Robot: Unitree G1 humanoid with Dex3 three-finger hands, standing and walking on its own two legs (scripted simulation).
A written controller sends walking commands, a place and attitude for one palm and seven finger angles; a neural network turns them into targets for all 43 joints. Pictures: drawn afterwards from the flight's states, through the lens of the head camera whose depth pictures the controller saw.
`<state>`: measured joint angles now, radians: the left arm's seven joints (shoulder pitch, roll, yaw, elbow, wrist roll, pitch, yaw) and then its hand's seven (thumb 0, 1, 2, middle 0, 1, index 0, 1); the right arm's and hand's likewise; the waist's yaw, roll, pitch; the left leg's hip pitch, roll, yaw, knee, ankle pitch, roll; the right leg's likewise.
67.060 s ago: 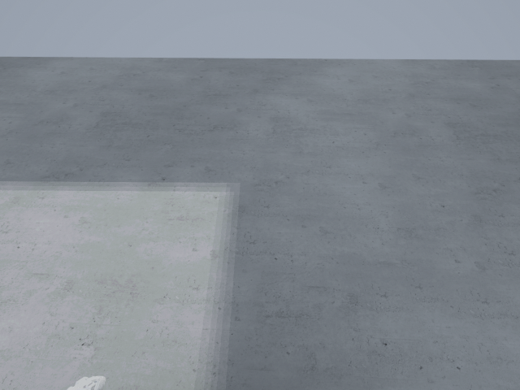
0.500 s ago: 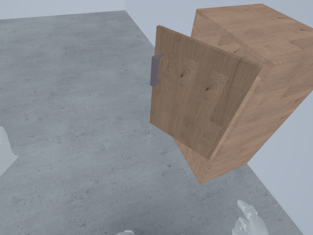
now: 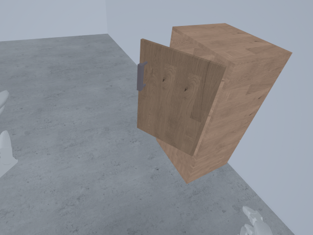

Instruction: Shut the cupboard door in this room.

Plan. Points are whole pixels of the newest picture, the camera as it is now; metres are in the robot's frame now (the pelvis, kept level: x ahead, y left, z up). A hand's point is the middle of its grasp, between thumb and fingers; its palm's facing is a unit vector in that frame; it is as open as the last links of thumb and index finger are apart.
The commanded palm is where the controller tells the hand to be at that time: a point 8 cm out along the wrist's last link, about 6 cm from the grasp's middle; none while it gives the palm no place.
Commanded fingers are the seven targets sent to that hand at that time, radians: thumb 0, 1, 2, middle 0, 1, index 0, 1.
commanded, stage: stop stepping back and stand still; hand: left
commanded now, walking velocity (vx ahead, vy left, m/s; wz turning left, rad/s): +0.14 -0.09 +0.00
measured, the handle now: (142, 76) +0.87 +0.10 -0.02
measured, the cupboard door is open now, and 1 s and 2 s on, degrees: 30 30 30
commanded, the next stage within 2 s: let the arm hang, fingers relaxed in 1.50 s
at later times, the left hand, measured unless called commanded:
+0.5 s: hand out of the picture +0.08 +0.34 +0.18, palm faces +0.46 -0.83 -0.31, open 7.4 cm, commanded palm +0.01 +0.36 +0.19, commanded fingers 0.00 0.90 0.90 -0.20 -0.30 -0.20 -0.30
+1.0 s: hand out of the picture +0.06 +0.37 +0.17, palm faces +0.47 -0.81 -0.36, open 7.4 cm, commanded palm -0.01 +0.41 +0.19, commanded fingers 0.00 0.90 0.90 -0.20 -0.30 -0.20 -0.30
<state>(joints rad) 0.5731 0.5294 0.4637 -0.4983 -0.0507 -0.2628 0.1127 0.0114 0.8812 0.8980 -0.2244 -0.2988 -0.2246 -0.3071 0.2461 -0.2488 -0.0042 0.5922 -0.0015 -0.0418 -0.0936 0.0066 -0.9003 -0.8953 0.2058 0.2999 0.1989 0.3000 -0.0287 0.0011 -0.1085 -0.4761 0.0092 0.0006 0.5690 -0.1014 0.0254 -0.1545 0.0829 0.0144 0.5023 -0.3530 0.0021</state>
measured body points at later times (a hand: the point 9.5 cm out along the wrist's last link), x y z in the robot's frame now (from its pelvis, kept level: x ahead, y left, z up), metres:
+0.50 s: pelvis -0.14 +0.07 +0.01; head -0.18 +0.11 +0.45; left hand +0.05 +0.38 +0.19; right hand -0.01 -0.15 -0.07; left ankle -0.06 +0.14 -0.72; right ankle -0.15 -0.05 -0.65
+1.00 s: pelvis -0.15 +0.11 -0.01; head -0.16 +0.13 +0.44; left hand +0.03 +0.41 +0.19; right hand -0.01 -0.15 -0.08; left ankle -0.10 +0.23 -0.73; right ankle -0.22 +0.00 -0.72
